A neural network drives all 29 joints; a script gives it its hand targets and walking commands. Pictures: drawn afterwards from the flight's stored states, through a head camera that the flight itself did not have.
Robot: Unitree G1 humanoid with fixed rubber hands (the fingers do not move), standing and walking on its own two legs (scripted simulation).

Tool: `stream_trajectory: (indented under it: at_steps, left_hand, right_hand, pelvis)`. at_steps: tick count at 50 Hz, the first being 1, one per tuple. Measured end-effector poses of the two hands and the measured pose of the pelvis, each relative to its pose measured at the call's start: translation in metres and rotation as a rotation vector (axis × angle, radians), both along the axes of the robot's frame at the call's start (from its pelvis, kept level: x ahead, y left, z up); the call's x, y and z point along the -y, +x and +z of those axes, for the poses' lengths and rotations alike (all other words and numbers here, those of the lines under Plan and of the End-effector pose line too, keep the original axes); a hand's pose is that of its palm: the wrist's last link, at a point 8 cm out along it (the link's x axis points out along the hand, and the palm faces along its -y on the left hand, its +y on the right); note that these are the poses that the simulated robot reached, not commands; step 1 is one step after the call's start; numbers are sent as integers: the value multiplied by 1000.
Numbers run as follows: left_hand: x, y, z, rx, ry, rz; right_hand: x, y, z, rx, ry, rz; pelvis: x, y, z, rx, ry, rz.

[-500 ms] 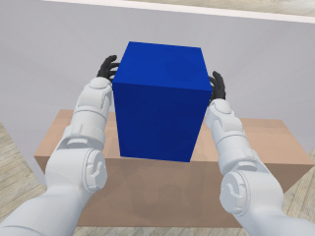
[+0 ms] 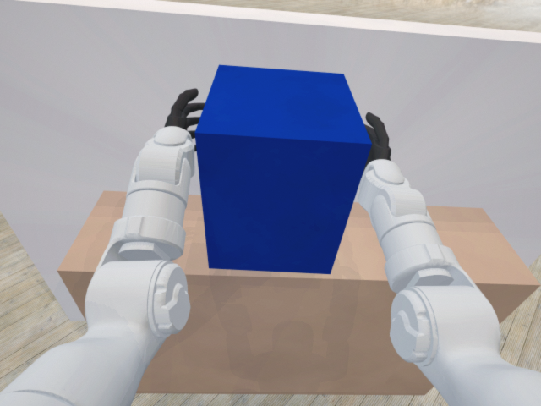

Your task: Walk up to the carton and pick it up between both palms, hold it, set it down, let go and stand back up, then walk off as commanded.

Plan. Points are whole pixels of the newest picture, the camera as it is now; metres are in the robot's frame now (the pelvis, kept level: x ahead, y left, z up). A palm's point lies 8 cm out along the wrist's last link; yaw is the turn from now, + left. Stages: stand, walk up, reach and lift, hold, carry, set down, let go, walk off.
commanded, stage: reach and lift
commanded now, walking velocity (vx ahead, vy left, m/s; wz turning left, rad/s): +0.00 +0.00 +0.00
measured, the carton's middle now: (275, 171) +0.43 +0.01 +0.17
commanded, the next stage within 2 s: hold in 0.52 s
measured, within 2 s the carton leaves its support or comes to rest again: neither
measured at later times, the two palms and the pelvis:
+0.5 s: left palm (174, 132) +0.40 +0.16 +0.25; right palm (377, 153) +0.40 -0.13 +0.23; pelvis +0.00 +0.00 +0.00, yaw +0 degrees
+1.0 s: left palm (167, 122) +0.39 +0.16 +0.27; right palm (380, 142) +0.39 -0.13 +0.26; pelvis +0.00 +0.00 +0.00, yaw +0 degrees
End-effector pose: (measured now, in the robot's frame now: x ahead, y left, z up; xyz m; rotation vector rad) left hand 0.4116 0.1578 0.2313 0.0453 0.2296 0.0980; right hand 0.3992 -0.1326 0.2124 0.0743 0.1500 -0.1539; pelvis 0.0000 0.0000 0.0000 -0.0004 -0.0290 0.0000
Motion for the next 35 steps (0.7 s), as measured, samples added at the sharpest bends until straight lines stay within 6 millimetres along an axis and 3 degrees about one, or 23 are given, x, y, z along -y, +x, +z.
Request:
stream_trajectory:
  at_steps: [35]
  left_hand:
    - [-4, -11, 23, 20, -9, 32]
  right_hand:
    - [-4, -2, 31, 19, 6, 30]
  pelvis:
    - [0, 0, 0, 0, 0, -1]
